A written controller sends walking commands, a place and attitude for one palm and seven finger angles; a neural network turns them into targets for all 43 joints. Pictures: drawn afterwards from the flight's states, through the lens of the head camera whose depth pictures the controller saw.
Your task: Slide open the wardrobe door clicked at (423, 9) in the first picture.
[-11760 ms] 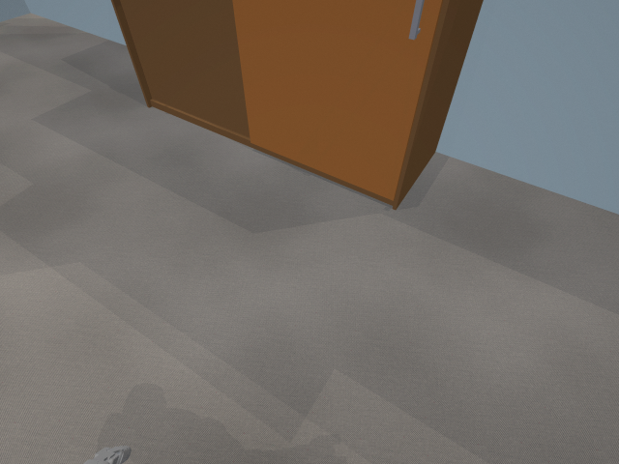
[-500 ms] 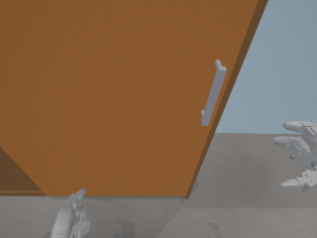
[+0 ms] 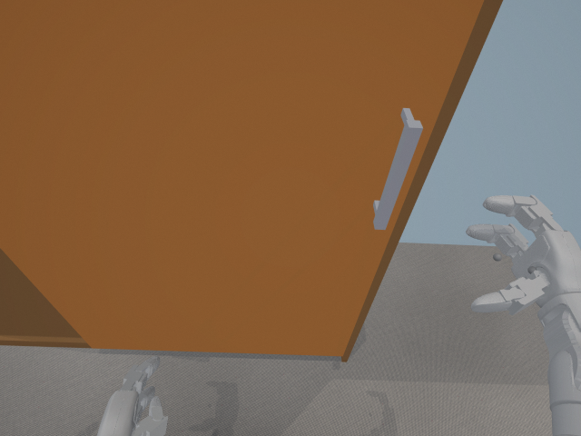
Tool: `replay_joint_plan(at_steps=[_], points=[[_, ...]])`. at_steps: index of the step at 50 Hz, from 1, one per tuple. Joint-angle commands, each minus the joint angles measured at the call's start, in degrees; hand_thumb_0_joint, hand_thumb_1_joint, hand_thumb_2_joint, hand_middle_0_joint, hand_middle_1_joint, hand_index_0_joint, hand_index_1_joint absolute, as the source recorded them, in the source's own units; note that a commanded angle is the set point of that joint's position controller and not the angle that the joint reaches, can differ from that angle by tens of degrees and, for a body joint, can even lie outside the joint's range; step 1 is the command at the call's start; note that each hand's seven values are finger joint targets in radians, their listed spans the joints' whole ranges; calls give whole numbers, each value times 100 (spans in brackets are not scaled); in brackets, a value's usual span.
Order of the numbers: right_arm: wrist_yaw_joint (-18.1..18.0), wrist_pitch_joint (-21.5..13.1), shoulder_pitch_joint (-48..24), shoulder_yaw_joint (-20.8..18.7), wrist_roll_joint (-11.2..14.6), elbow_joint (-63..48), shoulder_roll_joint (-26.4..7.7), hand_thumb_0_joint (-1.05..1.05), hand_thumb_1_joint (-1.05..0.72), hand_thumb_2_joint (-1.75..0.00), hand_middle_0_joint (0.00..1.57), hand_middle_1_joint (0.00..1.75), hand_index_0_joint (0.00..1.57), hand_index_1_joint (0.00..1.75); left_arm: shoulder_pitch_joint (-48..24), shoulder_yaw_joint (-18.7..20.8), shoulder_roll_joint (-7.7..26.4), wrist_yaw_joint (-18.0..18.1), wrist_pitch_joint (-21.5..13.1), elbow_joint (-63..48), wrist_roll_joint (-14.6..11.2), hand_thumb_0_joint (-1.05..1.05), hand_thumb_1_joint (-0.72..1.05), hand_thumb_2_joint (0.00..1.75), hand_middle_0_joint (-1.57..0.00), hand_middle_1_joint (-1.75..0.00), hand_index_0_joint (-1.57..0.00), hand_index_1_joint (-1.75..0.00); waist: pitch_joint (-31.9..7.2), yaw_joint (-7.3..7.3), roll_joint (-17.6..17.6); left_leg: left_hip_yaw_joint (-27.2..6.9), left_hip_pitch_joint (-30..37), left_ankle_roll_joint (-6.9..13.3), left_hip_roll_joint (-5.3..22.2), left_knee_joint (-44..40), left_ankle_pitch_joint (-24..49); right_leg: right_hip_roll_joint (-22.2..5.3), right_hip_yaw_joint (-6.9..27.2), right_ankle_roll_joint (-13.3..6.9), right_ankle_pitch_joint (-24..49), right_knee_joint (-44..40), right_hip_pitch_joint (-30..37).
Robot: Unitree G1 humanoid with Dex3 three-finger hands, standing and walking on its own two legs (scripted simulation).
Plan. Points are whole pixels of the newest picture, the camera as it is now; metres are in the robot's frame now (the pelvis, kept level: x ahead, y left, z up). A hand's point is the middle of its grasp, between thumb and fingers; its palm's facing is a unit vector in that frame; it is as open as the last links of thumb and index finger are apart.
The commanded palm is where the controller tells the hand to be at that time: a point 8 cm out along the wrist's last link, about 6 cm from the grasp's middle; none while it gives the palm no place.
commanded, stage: move the hooked fingers beside the handle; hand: right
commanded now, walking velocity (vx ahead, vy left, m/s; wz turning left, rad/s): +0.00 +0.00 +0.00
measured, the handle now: (392, 173) +0.49 -0.13 +0.12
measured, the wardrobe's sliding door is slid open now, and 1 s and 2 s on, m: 0.00 0.00 0.00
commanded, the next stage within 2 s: feel for the door with the fingertips in 1.90 s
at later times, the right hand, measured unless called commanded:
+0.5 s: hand (476, 232) +0.37 -0.23 +0.12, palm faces +0.00 +1.00 +0.01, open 14.0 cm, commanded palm +0.35 -0.28 +0.13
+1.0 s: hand (455, 205) +0.42 -0.22 +0.12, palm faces -0.03 +1.00 +0.03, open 14.0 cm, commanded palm +0.40 -0.27 +0.12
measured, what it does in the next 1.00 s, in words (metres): stands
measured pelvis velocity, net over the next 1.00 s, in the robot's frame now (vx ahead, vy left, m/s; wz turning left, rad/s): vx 0.01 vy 0.00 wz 0.02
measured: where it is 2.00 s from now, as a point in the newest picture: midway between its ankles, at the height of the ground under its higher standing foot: outside the picture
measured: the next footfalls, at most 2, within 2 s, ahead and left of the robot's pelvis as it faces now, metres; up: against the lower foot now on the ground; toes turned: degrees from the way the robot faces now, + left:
none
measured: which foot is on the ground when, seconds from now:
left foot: down 0.00-1.00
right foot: down 0.00-1.00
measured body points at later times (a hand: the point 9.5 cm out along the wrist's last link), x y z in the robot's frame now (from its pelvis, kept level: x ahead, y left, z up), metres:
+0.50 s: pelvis +0.00 +0.01 +0.00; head +0.02 +0.01 +0.45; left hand +0.13 +0.26 -0.09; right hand +0.36 -0.28 +0.13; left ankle +0.02 +0.14 -0.73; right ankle -0.03 -0.12 -0.73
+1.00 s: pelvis +0.01 +0.00 -0.01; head +0.05 -0.01 +0.44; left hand +0.08 +0.26 -0.11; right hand +0.42 -0.27 +0.12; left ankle +0.02 +0.14 -0.73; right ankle -0.03 -0.12 -0.73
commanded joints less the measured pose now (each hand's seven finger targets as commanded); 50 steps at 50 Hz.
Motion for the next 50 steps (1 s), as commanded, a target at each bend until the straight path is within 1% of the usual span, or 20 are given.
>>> replay_joint_plan(at_steps=[1,2,6,12,14,17,23,25,27,30,32,36,38,39,42,43,45,47,49,50], points=[[-118,-406,-1590,-576,107,-1274,-1487,0,50,-30,30,120,30,120,-435,346,725,25,-309,-874,32,0,90,90,-20,-30,-20,-30,-1301,-68,-157,83,871,234,-202,-190,1418,46,115,-8,1987,-597,94],[-136,-408,-1543,-624,94,-1170,-1561,0,50,-30,30,120,30,120,-406,350,742,16,-268,-848,41,0,90,90,-20,-30,-20,-30,-1262,-70,69,79,913,225,-226,-219,1449,32,87,-29,1988,-581,36],[-145,-424,-2035,-490,64,-976,-1474,0,50,-30,30,120,30,120,-383,357,738,42,-201,-796,15,0,90,90,-20,-30,-20,-30,-1159,50,-113,39,748,215,-206,-263,1297,58,45,-42,1715,-594,-6],[-56,-557,-2634,-314,47,-561,-1467,0,50,-30,30,120,30,120,-278,376,786,75,-103,-705,10,0,90,90,-20,-30,-20,-30,-1197,191,99,-10,736,214,-220,-281,1262,59,24,-87,1580,-511,-86],[-20,-605,-2699,-277,46,-540,-1434,0,50,-30,30,120,30,120,-299,376,769,70,-93,-736,9,0,90,90,-20,-30,-20,-30,-1323,153,-233,-35,754,231,-199,-242,1308,95,13,-78,1609,-504,-44],[-12,-594,-2615,-473,26,6,-1667,0,50,-30,30,120,30,120,-199,392,834,54,-10,-680,22,0,90,90,-20,-30,-20,-30,-1284,131,150,-44,814,217,-200,-227,1345,78,-8,-94,1572,-450,-266],[-23,-776,-3540,-384,-71,222,-1810,0,50,-30,30,120,30,120,-97,397,853,36,119,-680,16,0,90,90,-20,-30,-20,-30,-1505,242,-11,-89,758,229,-207,-144,1314,97,6,-100,1528,-381,-319],[-30,-849,-3634,-231,-70,270,-1606,0,50,-30,30,120,30,120,-67,402,814,24,122,-682,27,0,90,90,-20,-30,-20,-30,-1610,248,-280,-84,694,248,-210,-106,1418,109,2,-87,1637,-337,-194],[-47,-858,-3577,-315,-65,632,-1712,0,50,-30,30,120,30,120,21,408,871,16,181,-623,33,0,90,90,-20,-30,-20,-30,-1563,242,138,-75,730,238,-225,-103,1431,80,12,-96,1625,-324,-356],[-54,-849,-3913,-262,-145,938,-1738,0,50,-30,30,120,30,120,70,405,884,-4,244,-596,22,0,90,90,-20,-30,-20,-30,-1458,293,-99,-87,559,241,-209,-87,1311,94,-4,-83,1461,-327,-479],[-88,-859,-3993,-401,-192,1332,-1957,0,50,-30,30,120,30,120,160,417,936,-14,322,-552,37,0,90,90,-20,-30,-20,-30,-1369,310,227,-93,542,230,-216,-93,1151,72,-5,-101,1327,-294,-677],[-92,-1106,-4345,-481,-242,1235,-2095,0,50,-30,30,120,30,120,272,443,914,-53,373,-566,61,0,90,90,-20,-30,-20,-30,-1863,286,-141,-115,665,266,-232,44,1496,81,16,-81,1668,-217,-500],[-68,-1210,-4259,-489,-199,1142,-2049,0,50,-30,30,120,30,120,324,463,913,-82,408,-601,74,0,90,90,-20,-30,-20,-30,-2157,256,-80,-140,879,253,-248,103,1831,69,-18,-95,1945,-170,-452],[-42,-1210,-4246,-397,-196,1212,-1940,0,50,-30,30,120,30,120,329,450,899,-90,427,-589,64,0,90,90,-20,-30,-20,-30,-2020,279,-221,-127,778,266,-250,97,1819,74,-18,-82,1937,-174,-472],[-32,-1148,-4352,-280,-194,1580,-1817,0,50,-30,30,120,30,120,425,476,944,-94,494,-535,58,0,90,90,-20,-30,-20,-30,-1758,360,92,-81,599,255,-268,68,1713,49,-18,-100,1853,-184,-601],[-44,-1157,-4433,-375,-235,1491,-1969,0,50,-30,30,120,30,120,450,488,952,-104,511,-535,48,0,90,90,-20,-30,-20,-30,-1839,325,-128,-94,579,266,-267,80,1725,54,-15,-86,1889,-182,-545],[-80,-1163,-4555,-189,-256,1343,-1747,0,50,-30,30,120,30,120,458,492,916,-120,532,-551,58,0,90,90,-20,-30,-20,-30,-1919,373,-276,-77,471,275,-276,91,1758,54,-5,-73,2005,-159,-392],[-144,-1205,-4549,-319,-228,1410,-1880,0,50,-30,30,120,30,120,545,508,953,-120,573,-508,82,0,90,90,-20,-30,-20,-30,-1982,358,71,-43,591,279,-290,112,1799,30,37,-79,2098,-152,-465],[-173,-1244,-4571,-134,-246,1208,-1595,0,50,-30,30,120,30,120,519,511,890,-148,578,-545,81,0,90,90,-20,-30,-20,-30,-2132,344,-312,-68,522,280,-295,137,1952,31,20,-53,2393,-129,-227],[-204,-1224,-4555,-140,-244,1346,-1584,0,50,-30,30,120,30,120,548,503,898,-158,586,-512,80,0,90,90,-20,-30,-20,-30,-2003,361,-202,-38,421,279,-305,121,1863,15,46,-42,2326,-134,-258]])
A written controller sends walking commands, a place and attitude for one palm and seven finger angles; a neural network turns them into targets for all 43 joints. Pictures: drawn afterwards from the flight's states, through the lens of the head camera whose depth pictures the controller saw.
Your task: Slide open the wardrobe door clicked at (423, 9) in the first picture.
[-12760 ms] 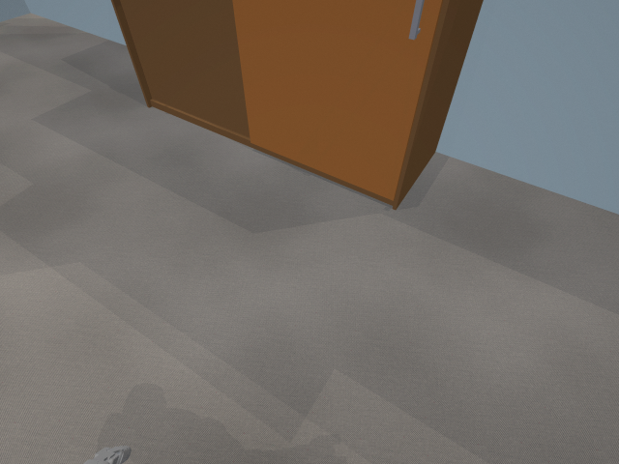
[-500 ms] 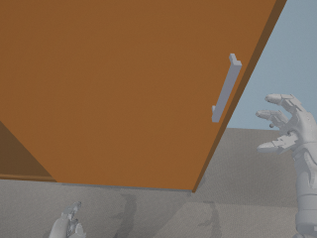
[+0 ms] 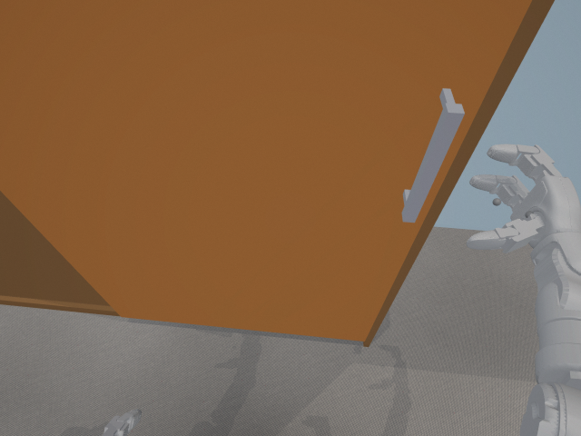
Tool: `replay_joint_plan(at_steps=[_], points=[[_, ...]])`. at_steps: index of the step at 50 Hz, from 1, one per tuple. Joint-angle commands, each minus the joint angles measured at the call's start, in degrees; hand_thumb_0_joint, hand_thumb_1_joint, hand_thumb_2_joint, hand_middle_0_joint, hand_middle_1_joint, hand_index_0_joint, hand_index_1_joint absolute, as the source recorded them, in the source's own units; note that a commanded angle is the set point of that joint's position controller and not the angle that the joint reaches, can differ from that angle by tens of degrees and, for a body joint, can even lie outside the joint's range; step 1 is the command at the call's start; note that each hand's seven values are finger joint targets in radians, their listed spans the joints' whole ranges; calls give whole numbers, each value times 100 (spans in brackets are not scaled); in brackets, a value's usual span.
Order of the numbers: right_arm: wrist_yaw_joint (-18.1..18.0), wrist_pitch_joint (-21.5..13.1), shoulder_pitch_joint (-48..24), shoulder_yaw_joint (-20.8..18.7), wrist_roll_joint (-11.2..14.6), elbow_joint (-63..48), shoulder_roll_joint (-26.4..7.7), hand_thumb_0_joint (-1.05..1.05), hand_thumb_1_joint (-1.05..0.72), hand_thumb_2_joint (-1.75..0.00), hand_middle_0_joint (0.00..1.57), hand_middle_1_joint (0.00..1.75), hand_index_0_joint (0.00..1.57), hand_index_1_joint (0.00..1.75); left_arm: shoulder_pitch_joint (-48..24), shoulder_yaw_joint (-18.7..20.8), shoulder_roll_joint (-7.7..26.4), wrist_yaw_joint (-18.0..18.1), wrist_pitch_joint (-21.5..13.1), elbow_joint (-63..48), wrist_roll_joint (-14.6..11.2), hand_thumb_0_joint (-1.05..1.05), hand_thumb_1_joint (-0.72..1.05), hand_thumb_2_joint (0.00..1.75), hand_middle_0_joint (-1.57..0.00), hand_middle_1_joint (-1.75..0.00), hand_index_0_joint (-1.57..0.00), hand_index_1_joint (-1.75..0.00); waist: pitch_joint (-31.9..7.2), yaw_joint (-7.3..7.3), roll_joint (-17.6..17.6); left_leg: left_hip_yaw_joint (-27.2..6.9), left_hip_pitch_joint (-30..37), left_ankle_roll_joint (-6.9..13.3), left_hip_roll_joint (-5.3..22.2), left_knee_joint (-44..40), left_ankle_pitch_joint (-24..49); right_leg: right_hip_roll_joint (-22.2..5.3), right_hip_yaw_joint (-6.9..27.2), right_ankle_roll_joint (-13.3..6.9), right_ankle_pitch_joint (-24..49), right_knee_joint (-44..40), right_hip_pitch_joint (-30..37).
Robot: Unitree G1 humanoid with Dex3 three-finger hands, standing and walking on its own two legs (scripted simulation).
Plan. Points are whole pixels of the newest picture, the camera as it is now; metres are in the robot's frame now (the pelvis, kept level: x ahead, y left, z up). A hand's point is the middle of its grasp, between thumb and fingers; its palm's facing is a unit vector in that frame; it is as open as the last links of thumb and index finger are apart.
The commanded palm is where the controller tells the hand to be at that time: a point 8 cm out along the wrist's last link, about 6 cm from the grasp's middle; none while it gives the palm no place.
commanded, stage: move the hooked fingers beside the handle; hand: right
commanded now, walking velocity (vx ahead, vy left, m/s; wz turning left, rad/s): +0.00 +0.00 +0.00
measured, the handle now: (425, 162) +0.48 -0.14 +0.12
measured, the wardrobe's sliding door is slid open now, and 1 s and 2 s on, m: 0.00 0.00 0.00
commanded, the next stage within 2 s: feel for the door with the fingertips in 0.90 s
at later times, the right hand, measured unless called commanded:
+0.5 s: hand (488, 201) +0.42 -0.21 +0.12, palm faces +0.00 +1.00 +0.03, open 14.0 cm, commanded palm +0.39 -0.26 +0.13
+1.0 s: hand (483, 201) +0.41 -0.21 +0.13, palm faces +0.01 +1.00 +0.02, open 14.0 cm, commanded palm +0.39 -0.26 +0.13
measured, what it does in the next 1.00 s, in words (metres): stands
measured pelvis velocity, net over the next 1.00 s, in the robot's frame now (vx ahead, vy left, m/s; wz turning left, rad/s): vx -0.01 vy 0.01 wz -0.01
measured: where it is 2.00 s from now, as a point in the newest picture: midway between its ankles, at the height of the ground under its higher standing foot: outside the picture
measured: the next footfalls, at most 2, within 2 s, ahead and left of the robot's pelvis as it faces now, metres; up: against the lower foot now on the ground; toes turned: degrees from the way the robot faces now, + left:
none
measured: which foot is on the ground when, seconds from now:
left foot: down 0.00-1.00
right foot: down 0.00-1.00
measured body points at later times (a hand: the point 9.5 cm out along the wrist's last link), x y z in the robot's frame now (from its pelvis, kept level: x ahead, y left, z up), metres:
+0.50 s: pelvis +0.00 +0.00 +0.00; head +0.04 -0.01 +0.45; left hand +0.09 +0.25 -0.11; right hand +0.41 -0.27 +0.12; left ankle +0.02 +0.14 -0.72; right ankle -0.04 -0.11 -0.72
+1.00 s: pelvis -0.01 +0.01 +0.00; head +0.03 +0.01 +0.45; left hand +0.08 +0.27 -0.11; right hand +0.41 -0.26 +0.13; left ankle +0.02 +0.14 -0.72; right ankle -0.04 -0.11 -0.72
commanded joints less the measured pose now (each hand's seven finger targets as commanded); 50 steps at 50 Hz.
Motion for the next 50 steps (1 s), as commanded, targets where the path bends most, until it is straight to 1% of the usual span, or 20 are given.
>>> replay_joint_plan(at_steps=[1,2,3,5,7,13,14,17,21,23,25,29,30,35,37,41,43,46,48,50], points=[[-83,-419,-2476,-220,109,-1267,-1386,0,50,-30,30,120,30,120,86,332,819,25,-226,-621,28,0,90,90,-20,-30,-20,-30,-1791,14,-329,53,1189,298,-231,-95,1898,85,125,-4,2454,-491,488],[-126,-399,-2372,-287,99,-1071,-1459,0,50,-30,30,120,30,120,121,334,845,28,-184,-618,44,0,90,90,-20,-30,-20,-30,-1697,6,-67,65,1248,294,-233,-93,1879,78,111,-37,2382,-485,341],[-138,-412,-2662,-170,37,-1143,-1407,0,50,-30,30,120,30,120,102,319,834,19,-174,-617,30,0,90,90,-20,-30,-20,-30,-1703,75,-278,47,1151,286,-231,-92,1848,84,111,-25,2329,-504,377],[-188,-406,-2742,-66,5,-965,-1249,0,50,-30,30,120,30,120,132,327,818,4,-150,-601,39,0,90,90,-20,-30,-20,-30,-1672,96,-236,69,1023,290,-234,-89,1738,81,129,-14,2285,-485,400],[-224,-473,-2529,-328,-15,-973,-1547,0,50,-30,30,120,30,120,146,332,853,-6,-104,-651,67,0,90,90,-20,-30,-20,-30,-1861,-46,-225,52,1253,326,-227,-20,1849,87,135,-14,2451,-455,357],[-193,-517,-2698,-54,-1,-1129,-1203,0,50,-30,30,120,30,120,96,328,800,-49,-48,-716,48,0,90,90,-20,-30,-20,-30,-1896,40,-260,71,1115,295,-257,-12,1923,37,155,11,2677,-439,519],[-205,-511,-2551,-167,3,-1212,-1280,0,50,-30,30,120,30,120,103,354,795,-56,-48,-728,52,0,90,90,-20,-30,-20,-30,-2015,-42,-445,56,1135,306,-253,-3,1910,42,151,30,2725,-427,596],[-226,-479,-2267,-144,64,-1308,-1196,0,50,-30,30,120,30,120,72,340,802,-64,-25,-778,50,0,90,90,-20,-30,-20,-30,-1957,-71,-180,83,1258,313,-256,1,1971,33,156,12,2794,-437,513],[-263,-402,-2430,-26,25,-1335,-1075,0,50,-30,30,120,30,120,2,328,783,-64,-16,-765,39,0,90,90,-20,-30,-20,-30,-1742,11,-270,66,1118,303,-257,-54,1824,64,128,9,2418,-474,435],[-307,-414,-2549,-239,-7,-1302,-1374,0,50,-30,30,120,30,120,17,325,809,-43,5,-752,42,0,90,90,-20,-30,-20,-30,-1758,11,-114,43,1217,297,-254,-57,1822,74,115,-21,2257,-475,330],[-296,-487,-2720,84,-28,-1612,-1039,0,50,-30,30,120,30,120,-49,311,742,-40,-24,-781,38,0,90,90,-20,-30,-20,-30,-1896,28,-481,54,1165,325,-247,-31,1824,84,148,10,2431,-465,561],[-336,-461,-2883,337,18,-1455,-735,0,50,-30,30,120,30,120,-73,290,725,-32,-68,-700,34,0,90,90,-20,-30,-20,-30,-1753,114,-496,87,967,315,-265,-80,1660,74,194,31,2320,-465,660],[-368,-429,-2727,110,30,-1260,-943,0,50,-30,30,120,30,120,-21,311,767,-23,-65,-667,36,0,90,90,-20,-30,-20,-30,-1719,71,-138,100,1022,312,-272,-92,1609,73,208,13,2182,-477,532],[-445,-406,-2552,35,-61,-1046,-1018,0,50,-30,30,120,30,120,-78,283,766,-52,-41,-733,46,0,90,90,-20,-30,-20,-30,-1685,-26,-134,53,1197,313,-229,-69,1656,122,124,-16,2011,-509,279],[-441,-477,-2436,-179,-52,-1038,-1281,0,50,-30,30,120,30,120,-57,293,803,-52,-14,-752,61,0,90,90,-20,-30,-20,-30,-1727,-77,113,41,1407,313,-228,-48,1695,122,107,-39,1960,-502,122],[-366,-529,-2624,-48,-62,-1077,-1202,0,50,-30,30,120,30,120,-137,274,769,-46,-7,-814,22,0,90,90,-20,-30,-20,-30,-1635,-6,-163,-17,1281,294,-227,-98,1527,139,46,-47,1670,-524,90],[-348,-570,-2705,-214,-51,-1024,-1419,0,50,-30,30,120,30,120,-102,289,801,-16,-1,-797,20,0,90,90,-20,-30,-20,-30,-1682,1,15,-31,1337,284,-237,-104,1478,128,63,-68,1602,-517,48],[-266,-576,-3023,19,-11,-863,-1230,0,50,-30,30,120,30,120,-101,264,795,13,-33,-741,3,0,90,90,-20,-30,-20,-30,-1552,126,-121,-48,1152,274,-235,-162,1257,149,57,-77,1331,-508,32],[-244,-654,-3078,-168,-31,-881,-1484,0,50,-30,30,120,30,120,-53,282,817,34,-39,-720,16,0,90,90,-20,-30,-20,-30,-1823,58,-156,-74,1323,279,-224,-115,1356,159,63,-81,1443,-484,54],[-182,-658,-2993,-105,-4,-781,-1401,0,50,-30,30,120,30,120,-46,270,809,26,-52,-716,18,0,90,90,-20,-30,-20,-30,-1811,62,-127,-81,1348,273,-222,-112,1404,170,57,-78,1432,-470,-2]])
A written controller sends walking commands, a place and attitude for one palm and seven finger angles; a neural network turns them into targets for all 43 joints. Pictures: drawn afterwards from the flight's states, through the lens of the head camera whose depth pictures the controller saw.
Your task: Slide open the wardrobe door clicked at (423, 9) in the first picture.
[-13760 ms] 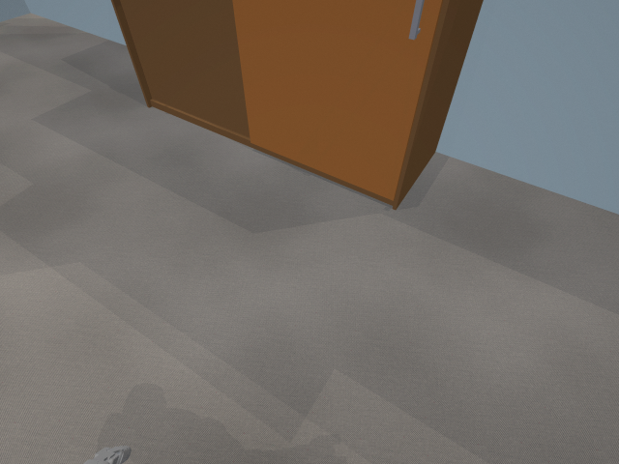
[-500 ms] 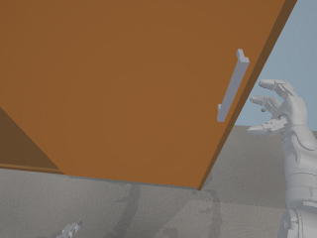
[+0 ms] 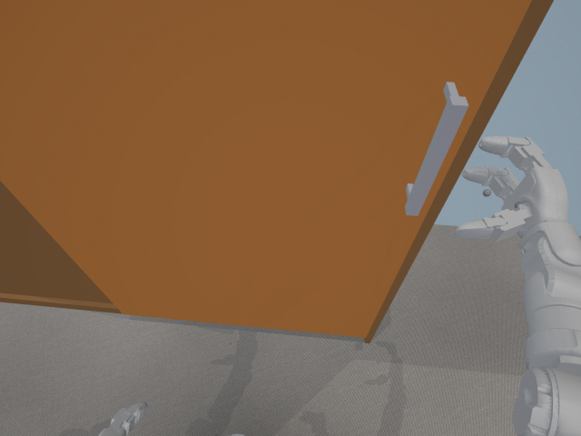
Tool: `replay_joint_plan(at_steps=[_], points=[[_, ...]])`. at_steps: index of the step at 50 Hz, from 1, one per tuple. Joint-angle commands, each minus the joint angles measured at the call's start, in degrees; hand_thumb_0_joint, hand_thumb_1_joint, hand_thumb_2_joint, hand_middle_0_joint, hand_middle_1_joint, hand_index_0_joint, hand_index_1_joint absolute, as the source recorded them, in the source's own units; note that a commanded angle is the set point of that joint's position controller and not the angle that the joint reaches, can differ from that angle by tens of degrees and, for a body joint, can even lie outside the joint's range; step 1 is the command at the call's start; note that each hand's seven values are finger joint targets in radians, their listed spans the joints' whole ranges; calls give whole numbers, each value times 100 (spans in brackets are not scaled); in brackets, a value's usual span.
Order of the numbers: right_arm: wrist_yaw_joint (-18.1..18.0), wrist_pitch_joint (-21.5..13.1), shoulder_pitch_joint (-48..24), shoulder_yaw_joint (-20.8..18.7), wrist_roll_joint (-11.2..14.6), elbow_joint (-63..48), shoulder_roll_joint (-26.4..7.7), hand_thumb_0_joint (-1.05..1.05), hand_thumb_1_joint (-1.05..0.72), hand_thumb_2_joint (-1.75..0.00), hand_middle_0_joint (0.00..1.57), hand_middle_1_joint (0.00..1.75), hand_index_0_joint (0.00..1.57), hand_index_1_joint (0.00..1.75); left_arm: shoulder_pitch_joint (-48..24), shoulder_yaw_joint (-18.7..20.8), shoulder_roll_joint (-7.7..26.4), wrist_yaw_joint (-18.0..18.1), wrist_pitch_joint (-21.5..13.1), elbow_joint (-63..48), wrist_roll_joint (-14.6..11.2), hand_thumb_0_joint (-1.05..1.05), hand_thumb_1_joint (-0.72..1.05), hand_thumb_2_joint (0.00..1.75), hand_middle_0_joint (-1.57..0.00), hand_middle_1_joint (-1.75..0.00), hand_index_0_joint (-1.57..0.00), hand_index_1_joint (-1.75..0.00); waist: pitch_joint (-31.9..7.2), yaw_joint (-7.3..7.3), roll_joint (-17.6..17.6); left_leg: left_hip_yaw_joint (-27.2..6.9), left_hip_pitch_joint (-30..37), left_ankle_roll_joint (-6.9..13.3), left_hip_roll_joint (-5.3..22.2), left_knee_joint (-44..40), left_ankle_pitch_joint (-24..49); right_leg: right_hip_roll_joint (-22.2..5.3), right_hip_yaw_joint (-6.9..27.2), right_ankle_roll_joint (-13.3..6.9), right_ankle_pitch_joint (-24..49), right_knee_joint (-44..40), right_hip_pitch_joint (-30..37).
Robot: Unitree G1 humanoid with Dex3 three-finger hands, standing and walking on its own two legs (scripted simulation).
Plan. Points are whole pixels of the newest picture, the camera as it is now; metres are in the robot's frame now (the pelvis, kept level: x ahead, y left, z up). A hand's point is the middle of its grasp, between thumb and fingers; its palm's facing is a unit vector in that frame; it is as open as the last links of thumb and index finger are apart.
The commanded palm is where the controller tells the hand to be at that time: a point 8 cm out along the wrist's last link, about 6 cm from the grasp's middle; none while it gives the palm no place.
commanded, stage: feel for the door with the fingertips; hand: right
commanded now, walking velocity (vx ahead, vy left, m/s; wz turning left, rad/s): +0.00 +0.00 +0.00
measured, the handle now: (429, 155) +0.49 -0.15 +0.13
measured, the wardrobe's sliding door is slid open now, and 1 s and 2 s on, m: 0.00 0.00 0.00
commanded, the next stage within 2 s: slide the fingers in behind the handle in 0.82 s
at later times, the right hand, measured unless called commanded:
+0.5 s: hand (457, 189) +0.43 -0.17 +0.13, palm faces -0.02 +1.00 +0.02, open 14.0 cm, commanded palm +0.40 -0.23 +0.13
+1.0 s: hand (458, 176) +0.45 -0.18 +0.13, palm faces -0.01 +1.00 +0.01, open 13.7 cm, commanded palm +0.42 -0.22 +0.13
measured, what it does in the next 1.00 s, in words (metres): stands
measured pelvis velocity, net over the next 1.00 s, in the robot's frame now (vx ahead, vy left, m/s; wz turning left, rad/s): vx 0.00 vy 0.00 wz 0.00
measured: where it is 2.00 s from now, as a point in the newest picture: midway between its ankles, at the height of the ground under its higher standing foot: outside the picture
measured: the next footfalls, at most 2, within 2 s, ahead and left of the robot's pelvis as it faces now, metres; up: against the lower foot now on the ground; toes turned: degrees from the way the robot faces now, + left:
none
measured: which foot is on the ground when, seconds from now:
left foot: down 0.00-1.00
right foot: down 0.00-1.00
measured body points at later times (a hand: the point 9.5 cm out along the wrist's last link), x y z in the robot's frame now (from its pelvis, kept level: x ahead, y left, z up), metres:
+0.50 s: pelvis +0.00 +0.00 +0.00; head +0.03 +0.00 +0.45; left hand +0.10 +0.25 -0.11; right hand +0.42 -0.23 +0.13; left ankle +0.03 +0.13 -0.72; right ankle -0.03 -0.12 -0.72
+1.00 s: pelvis +0.00 +0.00 +0.00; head +0.04 -0.01 +0.44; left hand +0.05 +0.26 -0.12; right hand +0.44 -0.23 +0.13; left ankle +0.03 +0.13 -0.72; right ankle -0.03 -0.12 -0.72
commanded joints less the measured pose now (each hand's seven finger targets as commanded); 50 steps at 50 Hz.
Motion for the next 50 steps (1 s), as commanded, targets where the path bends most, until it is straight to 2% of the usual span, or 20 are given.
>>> replay_joint_plan(at_steps=[1,4,5,7,10,13,15,18,25,28,31,33,36,37,38,40,42,43,45,50], points=[[132,-427,-2585,-148,167,-1129,-1357,0,50,-30,30,120,30,120,95,329,816,69,-274,-615,13,0,90,90,-20,-30,-20,-30,-1767,95,-95,-117,1404,197,-199,-279,1329,196,-24,-138,1311,-601,81],[164,-432,-2499,36,202,-1296,-1103,0,50,-30,30,120,30,120,99,342,800,36,-293,-658,6,0,90,90,-20,-30,-20,-30,-1916,51,-335,-87,1364,230,-206,-229,1440,200,-6,-121,1486,-586,234],[143,-406,-2584,75,222,-1278,-1045,0,50,-30,30,120,30,120,118,348,802,34,-293,-612,1,0,90,90,-20,-30,-20,-30,-1802,107,-262,-66,1263,225,-214,-252,1444,186,4,-121,1497,-578,255],[78,-382,-2415,-15,260,-1321,-1073,0,50,-30,30,120,30,120,165,378,833,17,-288,-622,22,0,90,90,-20,-30,-20,-30,-1879,43,35,-26,1414,231,-223,-214,1544,180,40,-124,1640,-578,203],[-82,-353,-2363,49,199,-1723,-912,0,50,-30,30,120,30,120,128,392,769,-41,-304,-660,30,0,90,90,-20,-30,-20,-30,-2030,-10,-342,-41,1357,230,-215,-178,1698,187,14,-92,1843,-559,392],[-304,-313,-2336,-29,114,-1679,-969,0,50,-30,30,120,30,120,128,393,779,-59,-270,-641,40,0,90,90,-20,-30,-20,-30,-1790,18,62,-15,1355,211,-226,-198,1620,161,32,-108,1755,-607,235],[-403,-325,-2384,167,57,-1897,-723,0,50,-30,30,120,30,120,54,377,726,-83,-280,-685,45,0,90,90,-20,-30,-20,-30,-1830,2,-202,-18,1331,228,-218,-196,1548,177,17,-90,1709,-628,332],[-560,-382,-2184,-13,18,-2111,-851,0,50,-30,30,120,30,120,43,391,721,-93,-281,-701,76,0,90,90,-20,-30,-20,-30,-2085,-79,-31,-29,1561,225,-223,-145,1758,161,23,-94,1933,-617,388],[-653,-306,-2649,137,-80,-1689,-755,0,50,-30,30,120,30,120,16,349,706,-60,-262,-581,65,0,90,90,-20,-30,-20,-30,-1630,90,-86,-30,1253,218,-221,-249,1433,165,22,-88,1549,-666,306],[-600,-354,-2473,22,-59,-1601,-818,0,50,-30,30,120,30,120,33,359,715,-52,-275,-612,72,0,90,90,-20,-30,-20,-30,-1938,-9,43,-47,1490,229,-211,-191,1648,174,4,-97,1750,-637,342],[-497,-328,-2826,275,-58,-1116,-627,0,50,-30,30,120,30,120,82,334,733,-46,-272,-510,54,0,90,90,-20,-30,-20,-30,-1455,165,93,-31,1138,212,-214,-266,1351,174,12,-93,1391,-643,151],[-471,-399,-2982,182,-86,-1047,-782,0,50,-30,30,120,30,120,111,348,765,-39,-263,-520,59,0,90,90,-20,-30,-20,-30,-1638,127,-7,-61,1168,228,-197,-227,1289,189,19,-100,1369,-618,157],[-463,-501,-3314,316,-87,-1036,-649,0,50,-30,30,120,30,120,170,358,746,-52,-290,-478,67,0,90,90,-20,-30,-20,-30,-1851,165,-200,-46,1067,248,-211,-174,1341,197,55,-80,1510,-557,332],[-472,-548,-3401,374,-59,-1022,-576,0,50,-30,30,120,30,120,242,370,759,-55,-298,-456,89,0,90,90,-20,-30,-20,-30,-1907,237,33,-17,1080,233,-222,-159,1401,182,86,-97,1607,-528,356],[-476,-548,-3236,136,-58,-824,-792,0,50,-30,30,120,30,120,255,381,780,-55,-295,-428,83,0,90,90,-20,-30,-20,-30,-1954,142,-27,-52,1104,232,-222,-152,1391,182,67,-87,1561,-515,283],[-487,-575,-3515,163,-103,-704,-848,0,50,-30,30,120,30,120,292,365,788,-58,-276,-388,91,0,90,90,-20,-30,-20,-30,-1848,221,-41,-52,1050,215,-211,-145,1311,194,60,-87,1425,-530,144],[-519,-622,-3441,47,-139,-548,-987,0,50,-30,30,120,30,120,371,372,821,-72,-263,-391,111,0,90,90,-20,-30,-20,-30,-1884,187,127,-56,1151,219,-220,-120,1349,198,67,-113,1476,-507,45],[-521,-672,-3510,29,-172,-685,-1046,0,50,-30,30,120,30,120,367,383,807,-83,-256,-402,101,0,90,90,-20,-30,-20,-30,-2020,172,-40,-67,1171,217,-213,-93,1420,192,64,-99,1550,-511,93],[-507,-687,-3659,271,-181,-765,-763,0,50,-30,30,120,30,120,394,400,775,-101,-254,-376,95,0,90,90,-20,-30,-20,-30,-2085,244,-318,-47,978,231,-230,-89,1457,188,72,-78,1682,-471,320],[-510,-679,-3530,190,-128,-618,-806,0,50,-30,30,120,30,120,459,413,817,-118,-243,-344,101,0,90,90,-20,-30,-20,-30,-1967,235,-15,-32,1013,218,-251,-135,1321,177,79,-92,1475,-507,155]])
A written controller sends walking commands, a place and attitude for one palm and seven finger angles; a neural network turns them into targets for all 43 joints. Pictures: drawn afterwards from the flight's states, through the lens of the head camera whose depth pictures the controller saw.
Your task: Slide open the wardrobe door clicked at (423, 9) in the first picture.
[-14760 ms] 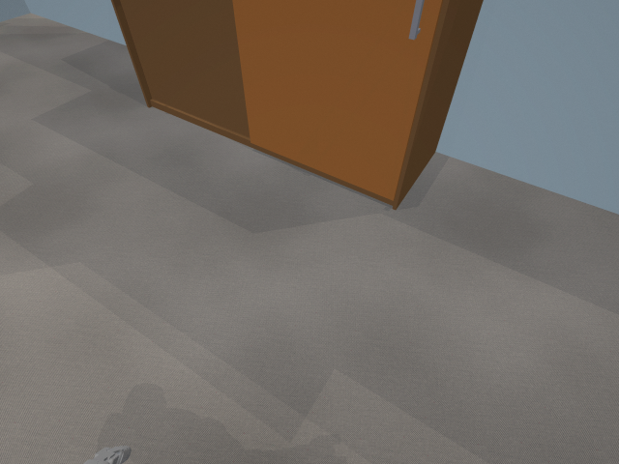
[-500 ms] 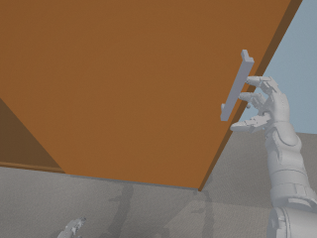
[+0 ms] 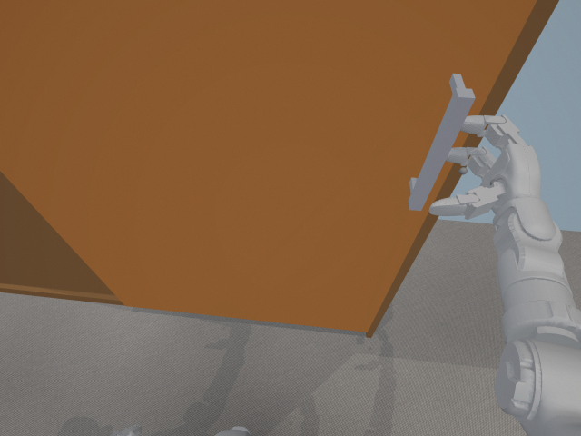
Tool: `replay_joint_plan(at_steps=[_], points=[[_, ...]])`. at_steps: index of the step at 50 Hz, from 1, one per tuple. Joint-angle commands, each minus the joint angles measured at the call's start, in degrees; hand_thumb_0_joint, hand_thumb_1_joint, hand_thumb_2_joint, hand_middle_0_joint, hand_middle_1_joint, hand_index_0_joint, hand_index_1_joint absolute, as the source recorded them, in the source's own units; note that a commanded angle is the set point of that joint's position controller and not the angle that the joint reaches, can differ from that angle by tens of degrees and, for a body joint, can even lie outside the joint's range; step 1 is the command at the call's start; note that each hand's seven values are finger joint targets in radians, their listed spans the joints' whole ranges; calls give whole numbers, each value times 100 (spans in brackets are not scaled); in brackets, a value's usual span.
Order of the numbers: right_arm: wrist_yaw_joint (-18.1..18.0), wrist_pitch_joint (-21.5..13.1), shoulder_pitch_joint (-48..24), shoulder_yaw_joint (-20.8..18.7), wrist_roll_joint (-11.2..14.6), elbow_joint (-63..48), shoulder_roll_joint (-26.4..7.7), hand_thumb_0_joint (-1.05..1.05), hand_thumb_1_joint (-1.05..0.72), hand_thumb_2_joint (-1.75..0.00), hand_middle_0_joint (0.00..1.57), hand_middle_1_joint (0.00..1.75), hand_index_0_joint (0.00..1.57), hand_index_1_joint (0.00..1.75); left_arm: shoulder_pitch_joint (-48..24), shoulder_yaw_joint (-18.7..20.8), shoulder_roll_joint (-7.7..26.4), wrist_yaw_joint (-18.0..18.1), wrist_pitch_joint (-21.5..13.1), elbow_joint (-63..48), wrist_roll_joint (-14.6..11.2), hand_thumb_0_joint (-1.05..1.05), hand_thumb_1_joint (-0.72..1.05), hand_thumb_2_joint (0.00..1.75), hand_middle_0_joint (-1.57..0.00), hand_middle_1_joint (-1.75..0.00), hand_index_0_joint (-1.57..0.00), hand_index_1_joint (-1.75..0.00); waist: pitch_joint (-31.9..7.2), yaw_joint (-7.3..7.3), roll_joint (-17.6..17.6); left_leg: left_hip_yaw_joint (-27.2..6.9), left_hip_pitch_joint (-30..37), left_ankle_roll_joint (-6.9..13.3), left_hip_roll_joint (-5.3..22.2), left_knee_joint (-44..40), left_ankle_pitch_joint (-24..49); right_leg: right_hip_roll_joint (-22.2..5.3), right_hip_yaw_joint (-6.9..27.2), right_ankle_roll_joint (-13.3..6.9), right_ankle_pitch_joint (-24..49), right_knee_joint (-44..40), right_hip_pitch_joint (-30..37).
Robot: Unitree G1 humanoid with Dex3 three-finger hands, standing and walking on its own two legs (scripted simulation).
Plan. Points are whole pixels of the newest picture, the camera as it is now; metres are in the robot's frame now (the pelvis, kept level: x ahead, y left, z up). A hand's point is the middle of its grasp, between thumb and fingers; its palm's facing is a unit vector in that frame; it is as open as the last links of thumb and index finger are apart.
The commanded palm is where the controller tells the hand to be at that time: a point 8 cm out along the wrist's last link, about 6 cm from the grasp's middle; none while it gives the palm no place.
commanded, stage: slide the fingers in behind the handle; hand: right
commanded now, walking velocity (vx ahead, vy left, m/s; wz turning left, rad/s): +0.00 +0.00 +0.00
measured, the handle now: (433, 149) +0.50 -0.14 +0.13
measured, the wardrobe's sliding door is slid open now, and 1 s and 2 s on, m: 0.00 0.00 0.00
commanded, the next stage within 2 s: grip the handle and tug to test in 1.74 s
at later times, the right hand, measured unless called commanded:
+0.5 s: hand (446, 173) +0.45 -0.15 +0.13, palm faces -0.02 +1.00 +0.01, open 14.0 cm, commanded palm +0.42 -0.20 +0.13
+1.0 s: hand (444, 172) +0.45 -0.15 +0.13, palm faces -0.01 +1.00 +0.02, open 13.8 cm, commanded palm +0.42 -0.19 +0.13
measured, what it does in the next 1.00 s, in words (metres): stands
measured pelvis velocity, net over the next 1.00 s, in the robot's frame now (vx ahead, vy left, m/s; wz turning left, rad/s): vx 0.01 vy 0.00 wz -0.01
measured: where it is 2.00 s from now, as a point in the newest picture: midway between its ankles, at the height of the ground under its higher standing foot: outside the picture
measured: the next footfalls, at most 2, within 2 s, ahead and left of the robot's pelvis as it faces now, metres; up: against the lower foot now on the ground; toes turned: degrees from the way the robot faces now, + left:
none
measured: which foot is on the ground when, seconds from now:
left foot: down 0.00-1.00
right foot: down 0.00-1.00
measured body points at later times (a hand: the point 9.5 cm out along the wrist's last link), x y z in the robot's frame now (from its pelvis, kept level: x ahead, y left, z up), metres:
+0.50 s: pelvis +0.00 +0.00 +0.00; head +0.04 +0.00 +0.45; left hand +0.08 +0.26 -0.11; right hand +0.44 -0.21 +0.13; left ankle +0.04 +0.14 -0.72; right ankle -0.02 -0.12 -0.72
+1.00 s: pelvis +0.01 +0.00 +0.00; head +0.05 +0.00 +0.45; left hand +0.09 +0.26 -0.11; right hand +0.45 -0.20 +0.13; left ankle +0.04 +0.14 -0.72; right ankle -0.02 -0.12 -0.72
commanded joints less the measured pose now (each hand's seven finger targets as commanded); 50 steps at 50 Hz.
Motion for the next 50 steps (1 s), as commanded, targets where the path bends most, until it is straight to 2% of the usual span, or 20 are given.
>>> replay_joint_plan(at_steps=[1,2,3,6,11,15,17,20,22,23,24,28,30,32,34,37,40,42,45,50], points=[[27,-336,-2732,-43,93,-1161,-1000,0,50,-30,30,120,30,120,228,303,817,29,-226,-589,10,0,90,90,-20,-30,-20,-30,-1835,169,-88,-11,1248,247,-296,-283,1279,131,61,-69,1434,-662,450],[23,-381,-2748,-135,108,-1290,-1137,0,50,-30,30,120,30,120,267,311,838,34,-224,-591,23,0,90,90,-20,-30,-20,-30,-1927,142,52,3,1386,252,-293,-264,1301,130,88,-77,1484,-655,419],[26,-393,-2696,-159,75,-1358,-1180,0,50,-30,30,120,30,120,211,307,826,27,-222,-625,7,0,90,90,-20,-30,-20,-30,-1986,93,-202,-28,1363,259,-291,-254,1317,134,59,-68,1490,-661,474],[22,-396,-2725,-91,86,-1433,-1109,0,50,-30,30,120,30,120,193,299,816,16,-230,-644,10,0,90,90,-20,-30,-20,-30,-1876,104,-240,-14,1291,265,-294,-287,1138,136,80,-60,1312,-708,457],[-17,-325,-2511,-115,137,-1394,-1026,0,50,-30,30,120,30,120,168,304,818,13,-226,-674,3,0,90,90,-20,-30,-20,-30,-1752,91,68,8,1312,248,-302,-306,1097,123,70,-72,1218,-725,361],[-138,-353,-2452,-15,85,-1729,-875,0,50,-30,30,120,30,120,87,293,751,-8,-242,-738,11,0,90,90,-20,-30,-20,-30,-1906,43,-206,-8,1402,259,-295,-251,1342,138,33,-61,1488,-695,502],[-226,-347,-2242,-276,53,-1667,-1207,0,50,-30,30,120,30,120,125,300,797,1,-206,-727,30,0,90,90,-20,-30,-20,-30,-1916,-14,129,-3,1601,254,-293,-243,1385,124,45,-79,1509,-696,350],[-247,-339,-2459,10,11,-1891,-896,0,50,-30,30,120,30,120,46,294,745,-14,-217,-745,8,0,90,90,-20,-30,-20,-30,-1906,62,-142,-25,1482,255,-287,-250,1432,140,28,-67,1513,-698,490],[-278,-317,-2360,5,23,-1879,-873,0,50,-30,30,120,30,120,53,303,753,-2,-209,-759,17,0,90,90,-20,-30,-20,-30,-1926,51,31,4,1525,261,-294,-242,1448,129,47,-73,1581,-681,518],[-263,-294,-2453,163,45,-1898,-656,0,50,-30,30,120,30,120,-2,291,720,-7,-223,-756,1,0,90,90,-20,-30,-20,-30,-1888,95,-178,-12,1422,251,-290,-264,1449,134,15,-62,1544,-687,578],[-285,-269,-2464,56,56,-1774,-753,0,50,-30,30,120,30,120,30,298,738,4,-215,-716,9,0,90,90,-20,-30,-20,-30,-1833,89,21,-2,1429,246,-293,-267,1424,135,32,-67,1486,-683,514],[-327,-252,-2484,63,10,-1813,-767,0,50,-30,30,120,30,120,10,297,732,9,-206,-715,18,0,90,90,-20,-30,-20,-30,-1927,85,32,-27,1527,233,-269,-261,1542,150,9,-78,1553,-676,499],[-326,-247,-2486,211,28,-1848,-533,0,50,-30,30,120,30,120,-11,297,699,-6,-219,-710,19,0,90,90,-20,-30,-20,-30,-1889,91,-75,-17,1448,243,-279,-258,1601,157,4,-70,1629,-655,587],[-329,-259,-2360,200,27,-1845,-569,0,50,-30,30,120,30,120,36,309,732,-13,-206,-702,36,0,90,90,-20,-30,-20,-30,-1957,89,162,10,1562,251,-285,-242,1677,141,25,-81,1746,-645,575],[-319,-247,-2564,407,37,-1911,-331,0,50,-30,30,120,30,120,-27,301,692,-16,-215,-694,18,0,90,90,-20,-30,-20,-30,-1918,134,-92,-8,1431,243,-275,-253,1651,154,15,-66,1694,-643,646],[-369,-228,-2478,212,45,-1809,-538,0,50,-30,30,120,30,120,21,315,731,-7,-195,-664,35,0,90,90,-20,-30,-20,-30,-1927,104,163,11,1500,245,-283,-256,1592,144,40,-78,1659,-643,579],[-375,-221,-2490,310,33,-1822,-395,0,50,-30,30,120,30,120,-32,294,693,-19,-208,-671,27,0,90,90,-20,-30,-20,-30,-1920,89,-11,1,1492,246,-273,-251,1616,167,15,-65,1633,-655,581],[-377,-225,-2437,251,41,-1686,-454,0,50,-30,30,120,30,120,11,310,722,-14,-204,-651,40,0,90,90,-20,-30,-20,-30,-1808,114,290,13,1505,237,-284,-292,1524,152,31,-92,1537,-660,486],[-347,-239,-2709,330,16,-1670,-420,0,50,-30,30,120,30,120,-19,291,701,-4,-202,-633,29,0,90,90,-20,-30,-20,-30,-1779,153,12,-20,1422,240,-262,-289,1456,178,22,-78,1425,-677,471],[-307,-240,-2542,329,64,-1607,-340,0,50,-30,30,120,30,120,1,292,691,-23,-204,-647,29,0,90,90,-20,-30,-20,-30,-1837,122,-30,-5,1413,250,-272,-271,1518,176,7,-71,1504,-646,491]])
